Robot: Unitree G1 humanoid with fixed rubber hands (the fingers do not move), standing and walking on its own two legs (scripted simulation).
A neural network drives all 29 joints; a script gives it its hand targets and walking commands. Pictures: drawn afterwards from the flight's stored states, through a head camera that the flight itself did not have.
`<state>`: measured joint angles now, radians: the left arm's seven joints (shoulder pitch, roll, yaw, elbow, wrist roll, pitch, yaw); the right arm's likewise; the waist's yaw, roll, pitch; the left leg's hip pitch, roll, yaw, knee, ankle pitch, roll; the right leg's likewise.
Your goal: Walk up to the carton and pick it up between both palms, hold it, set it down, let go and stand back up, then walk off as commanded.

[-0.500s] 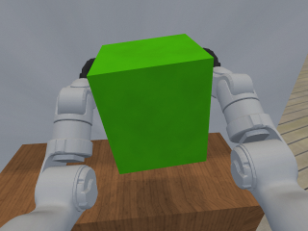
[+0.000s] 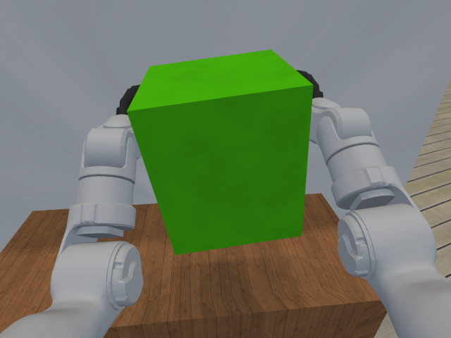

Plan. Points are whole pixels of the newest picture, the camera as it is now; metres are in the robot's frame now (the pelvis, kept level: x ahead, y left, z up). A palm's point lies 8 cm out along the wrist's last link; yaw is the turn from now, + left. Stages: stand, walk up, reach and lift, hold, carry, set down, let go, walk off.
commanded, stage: hold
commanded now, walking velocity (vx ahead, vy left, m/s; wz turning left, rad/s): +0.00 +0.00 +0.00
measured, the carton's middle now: (224, 149) +0.35 +0.00 +0.27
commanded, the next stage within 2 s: none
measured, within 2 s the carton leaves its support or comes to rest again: neither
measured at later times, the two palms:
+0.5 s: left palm (127, 127) +0.36 +0.15 +0.30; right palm (310, 112) +0.37 -0.15 +0.32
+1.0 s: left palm (127, 127) +0.36 +0.15 +0.31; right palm (310, 111) +0.37 -0.15 +0.32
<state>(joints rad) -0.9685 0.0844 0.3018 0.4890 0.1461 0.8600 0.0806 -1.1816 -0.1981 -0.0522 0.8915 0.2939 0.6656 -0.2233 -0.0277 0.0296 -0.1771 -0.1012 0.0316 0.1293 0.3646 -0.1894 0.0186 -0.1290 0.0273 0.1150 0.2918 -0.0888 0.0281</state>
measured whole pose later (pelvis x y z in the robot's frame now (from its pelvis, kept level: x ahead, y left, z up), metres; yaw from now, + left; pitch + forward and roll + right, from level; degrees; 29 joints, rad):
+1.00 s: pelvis +0.00 +0.00 +0.00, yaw +0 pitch -4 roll -1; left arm -0.97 0.08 0.30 0.49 0.15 0.86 0.08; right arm -1.18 -0.20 -0.05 0.89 0.29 0.67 -0.23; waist -0.03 0.03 -0.18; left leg -0.10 0.03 0.13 0.36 -0.19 0.02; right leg -0.13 0.03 0.11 0.29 -0.09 0.03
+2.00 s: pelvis +0.00 +0.00 +0.00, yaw +0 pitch -4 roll -1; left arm -0.97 0.08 0.30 0.49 0.15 0.86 0.08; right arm -1.18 -0.20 -0.05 0.89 0.29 0.67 -0.23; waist -0.03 0.03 -0.18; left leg -0.10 0.03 0.13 0.36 -0.19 0.02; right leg -0.13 0.03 0.11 0.29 -0.09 0.03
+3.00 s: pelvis +0.00 +0.00 +0.00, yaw +0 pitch -4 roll -1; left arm -0.97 0.08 0.30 0.49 0.15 0.85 0.08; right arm -1.18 -0.20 -0.05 0.89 0.29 0.67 -0.23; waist -0.03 0.03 -0.17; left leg -0.10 0.03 0.13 0.37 -0.19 0.02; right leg -0.13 0.03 0.11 0.29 -0.09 0.03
